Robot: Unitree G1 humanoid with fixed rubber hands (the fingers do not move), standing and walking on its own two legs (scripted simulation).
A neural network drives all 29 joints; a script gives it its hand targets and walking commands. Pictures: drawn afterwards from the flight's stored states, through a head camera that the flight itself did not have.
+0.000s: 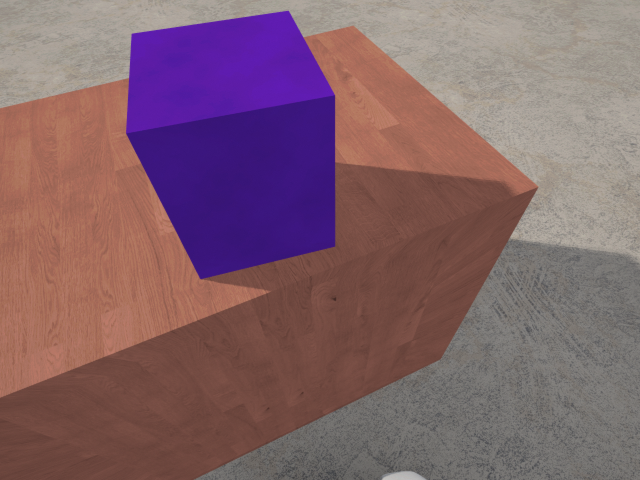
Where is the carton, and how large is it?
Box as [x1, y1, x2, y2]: [126, 11, 334, 278]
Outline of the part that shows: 288,11 133,33 131,36 126,133 200,278 334,246 334,94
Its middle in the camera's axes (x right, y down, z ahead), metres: -0.11 -0.12 +0.53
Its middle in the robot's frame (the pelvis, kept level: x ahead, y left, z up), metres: +0.50 +0.11 +0.13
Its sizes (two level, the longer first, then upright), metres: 0.210 0.200 0.250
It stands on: a pedestal, 0.77 m high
